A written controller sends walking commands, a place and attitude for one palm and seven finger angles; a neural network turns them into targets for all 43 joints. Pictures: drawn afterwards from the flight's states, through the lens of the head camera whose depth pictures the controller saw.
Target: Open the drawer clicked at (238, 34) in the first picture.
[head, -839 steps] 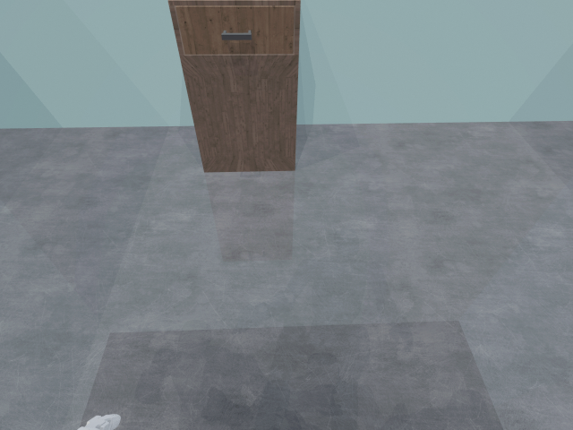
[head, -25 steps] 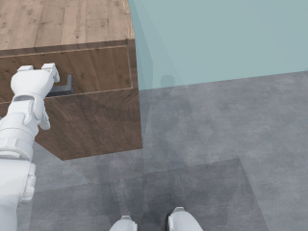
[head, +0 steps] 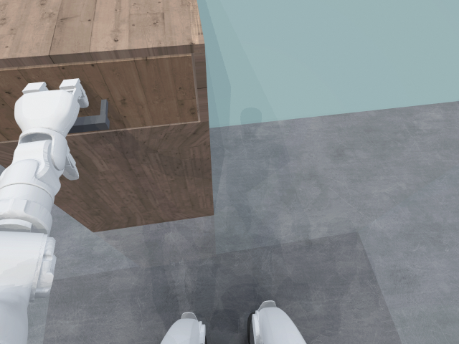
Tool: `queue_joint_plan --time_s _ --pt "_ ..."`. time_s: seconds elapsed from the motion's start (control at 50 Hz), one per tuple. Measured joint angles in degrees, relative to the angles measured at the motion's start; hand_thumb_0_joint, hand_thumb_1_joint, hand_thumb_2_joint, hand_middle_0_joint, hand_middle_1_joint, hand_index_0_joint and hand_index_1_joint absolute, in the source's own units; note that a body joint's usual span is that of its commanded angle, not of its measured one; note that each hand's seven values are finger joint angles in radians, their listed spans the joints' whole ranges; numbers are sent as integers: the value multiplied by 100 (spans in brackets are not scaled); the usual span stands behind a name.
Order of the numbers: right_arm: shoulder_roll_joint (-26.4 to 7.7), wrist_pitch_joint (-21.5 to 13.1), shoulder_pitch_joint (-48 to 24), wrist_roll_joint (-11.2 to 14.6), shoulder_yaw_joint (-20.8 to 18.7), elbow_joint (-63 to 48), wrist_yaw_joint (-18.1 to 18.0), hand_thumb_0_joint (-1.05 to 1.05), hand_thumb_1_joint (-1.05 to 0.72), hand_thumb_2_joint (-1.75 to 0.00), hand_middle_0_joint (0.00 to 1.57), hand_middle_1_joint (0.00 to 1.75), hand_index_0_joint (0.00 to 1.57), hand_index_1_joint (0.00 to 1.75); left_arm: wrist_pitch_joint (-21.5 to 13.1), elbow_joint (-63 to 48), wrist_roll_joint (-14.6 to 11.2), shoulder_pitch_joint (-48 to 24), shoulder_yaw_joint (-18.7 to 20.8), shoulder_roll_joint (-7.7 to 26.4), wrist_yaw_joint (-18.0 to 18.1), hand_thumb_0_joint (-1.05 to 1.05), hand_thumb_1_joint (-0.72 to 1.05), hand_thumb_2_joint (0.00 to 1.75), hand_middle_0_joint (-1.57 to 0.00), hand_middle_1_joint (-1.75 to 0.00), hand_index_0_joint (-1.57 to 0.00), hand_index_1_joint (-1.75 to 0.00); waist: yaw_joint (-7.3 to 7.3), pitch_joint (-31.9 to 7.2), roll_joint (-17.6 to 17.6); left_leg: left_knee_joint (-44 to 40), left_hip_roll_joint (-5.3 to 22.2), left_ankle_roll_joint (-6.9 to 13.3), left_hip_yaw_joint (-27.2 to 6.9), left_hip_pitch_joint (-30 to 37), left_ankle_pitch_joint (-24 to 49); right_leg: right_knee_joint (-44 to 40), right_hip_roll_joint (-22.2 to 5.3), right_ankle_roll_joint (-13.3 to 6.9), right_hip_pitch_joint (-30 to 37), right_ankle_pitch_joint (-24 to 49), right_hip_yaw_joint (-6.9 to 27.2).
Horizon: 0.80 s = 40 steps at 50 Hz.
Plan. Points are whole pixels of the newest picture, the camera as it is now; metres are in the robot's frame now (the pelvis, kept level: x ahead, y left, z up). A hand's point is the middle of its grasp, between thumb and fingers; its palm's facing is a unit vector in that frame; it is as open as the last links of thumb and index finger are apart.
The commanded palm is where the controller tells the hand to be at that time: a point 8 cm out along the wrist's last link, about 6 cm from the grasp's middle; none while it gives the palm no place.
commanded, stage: lower the fingers behind the handle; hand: left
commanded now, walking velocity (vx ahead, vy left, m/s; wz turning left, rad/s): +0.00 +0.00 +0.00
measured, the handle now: (76, 116) +0.53 +0.28 +0.03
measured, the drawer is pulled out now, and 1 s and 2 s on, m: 0.00 0.00 0.00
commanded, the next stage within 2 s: lift the fingers back up to retry in 0.16 s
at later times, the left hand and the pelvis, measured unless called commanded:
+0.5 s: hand (63, 131) +0.48 +0.29 +0.04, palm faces -0.08 +0.01 -1.00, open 13.7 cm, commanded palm +0.48 +0.27 +0.10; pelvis +0.01 +0.00 +0.01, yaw +0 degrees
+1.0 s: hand (52, 113) +0.49 +0.28 +0.09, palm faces -0.02 -0.02 -1.00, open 13.4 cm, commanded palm +0.47 +0.28 +0.15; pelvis +0.06 +0.01 +0.04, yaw +0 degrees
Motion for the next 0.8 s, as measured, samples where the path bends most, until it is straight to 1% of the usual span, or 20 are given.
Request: queue_joint_plan --time_s 0.14,0.24,0.36,0.5,0.62,0.74,0.8 --pt "-57 -38 51 12 8 -71 -58 1 -90 -90 20 30 21 30 -70 -36 12 -11 -9 78 -156 0 -48 30 -32 -129 -32 -124 -25 21 -24 17 3 -7 -10 11 -4 15 2 -8 13 -4 -11" --pt "-80 -50 97 5 -18 -52 -74 1 -90 -90 20 30 21 30 -166 -128 7 17 17 129 -146 0 -48 30 -32 -131 -33 -124 -7 28 -24 84 5 -12 -12 -56 -34 84 6 -13 -56 -33 -15" --pt "-51 -26 128 -16 -69 1 -57 1 -90 -90 20 30 21 30 -141 -273 -12 137 69 104 -162 0 -48 30 -32 -130 -33 -123 17 38 15 53 15 -15 -16 -24 -40 46 15 -13 -22 -35 -17" --pt "36 -1 176 -21 -94 84 -57 1 -90 -90 20 30 21 30 -40 -351 -44 376 81 -14 -238 0 -48 30 -32 -126 -33 -122 20 94 50 -322 28 -10 -26 405 34 -324 23 -12 412 29 -14" --pt "62 30 199 -38 -109 125 -92 1 -90 -90 20 30 21 30 -211 -561 -25 699 162 -27 -377 0 -48 30 -32 -122 -37 -121 28 129 43 -669 44 -2 -36 848 68 -665 33 -11 858 53 -12" --pt "34 98 152 -78 -207 148 -91 1 -90 -90 20 30 21 30 -433 -1011 -99 1123 338 -163 -378 0 -48 30 -38 -122 -38 -121 123 120 60 -946 45 15 -32 1260 55 -923 31 6 1262 25 2" --pt "20 145 59 -80 -245 154 -69 1 -90 -90 20 30 21 30 -455 -1192 -90 1278 332 -224 -318 0 -48 30 -41 -122 -38 -121 175 112 72 -1056 40 29 -29 1442 42 -1017 25 19 1439 2 10"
